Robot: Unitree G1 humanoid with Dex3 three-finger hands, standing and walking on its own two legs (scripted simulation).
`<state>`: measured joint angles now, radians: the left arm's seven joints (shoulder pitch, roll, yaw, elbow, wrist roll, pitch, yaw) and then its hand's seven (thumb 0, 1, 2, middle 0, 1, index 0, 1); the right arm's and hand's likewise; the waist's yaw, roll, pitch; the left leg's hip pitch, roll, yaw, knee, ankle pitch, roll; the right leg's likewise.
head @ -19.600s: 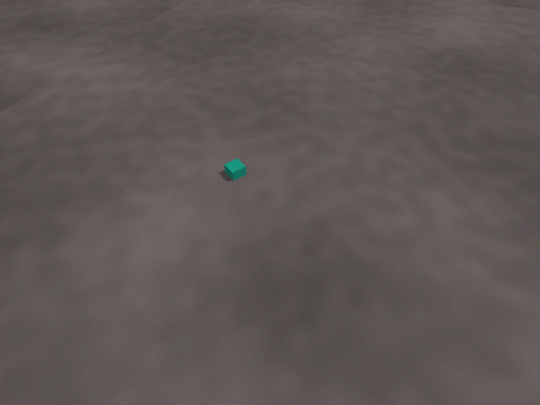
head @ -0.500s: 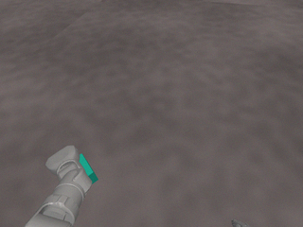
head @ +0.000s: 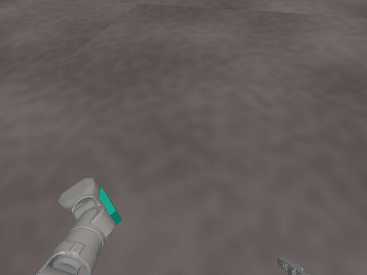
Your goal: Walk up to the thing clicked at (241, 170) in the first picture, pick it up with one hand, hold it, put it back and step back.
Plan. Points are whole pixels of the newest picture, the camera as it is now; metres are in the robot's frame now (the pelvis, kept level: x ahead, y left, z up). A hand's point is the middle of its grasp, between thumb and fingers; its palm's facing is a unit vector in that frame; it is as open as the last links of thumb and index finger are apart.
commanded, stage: hold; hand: left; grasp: from above
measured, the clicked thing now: (97, 213) +0.32 +0.24 -0.08
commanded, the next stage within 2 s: crouch in 0.78 s
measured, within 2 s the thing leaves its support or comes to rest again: neither
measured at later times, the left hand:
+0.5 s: hand (97, 215) +0.30 +0.22 -0.05, palm faces -0.30 -0.31 -0.90, open 10.8 cm
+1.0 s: hand (99, 211) +0.31 +0.22 -0.04, palm faces -0.30 -0.31 -0.90, open 10.8 cm
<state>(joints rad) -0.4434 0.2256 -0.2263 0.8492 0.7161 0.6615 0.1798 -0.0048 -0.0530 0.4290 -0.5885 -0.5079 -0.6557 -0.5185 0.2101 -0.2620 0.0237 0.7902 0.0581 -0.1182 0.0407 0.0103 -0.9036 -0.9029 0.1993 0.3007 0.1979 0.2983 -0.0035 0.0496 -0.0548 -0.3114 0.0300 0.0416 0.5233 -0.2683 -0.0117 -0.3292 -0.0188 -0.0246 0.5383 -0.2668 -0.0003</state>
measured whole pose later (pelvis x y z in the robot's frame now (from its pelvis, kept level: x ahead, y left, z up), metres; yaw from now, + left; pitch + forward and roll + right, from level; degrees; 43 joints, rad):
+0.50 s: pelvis +0.00 +0.00 +0.00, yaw +0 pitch +3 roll +0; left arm -0.44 0.19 -0.25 0.82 0.70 0.73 0.19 0.00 -0.06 0.41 -0.61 -0.50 -0.67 -0.51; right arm 0.17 -0.26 0.04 0.79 0.06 -0.14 0.04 0.01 -0.90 -0.90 0.20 0.30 0.20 0.30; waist 0.00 0.05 -0.05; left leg -0.31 0.03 0.04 0.53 -0.27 -0.01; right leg -0.33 -0.02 -0.03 0.55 -0.27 0.00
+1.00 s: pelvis +0.00 +0.00 +0.00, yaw +0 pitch +4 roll +0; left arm -0.46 0.19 -0.25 0.84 0.69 0.75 0.20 0.00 -0.07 0.41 -0.62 -0.49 -0.69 -0.50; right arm 0.19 -0.26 0.03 0.80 0.05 -0.13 0.05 0.01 -0.89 -0.90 0.20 0.30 0.20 0.30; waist 0.00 0.05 -0.06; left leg -0.32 0.03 0.04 0.53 -0.28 -0.02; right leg -0.33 -0.02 -0.03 0.55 -0.28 0.00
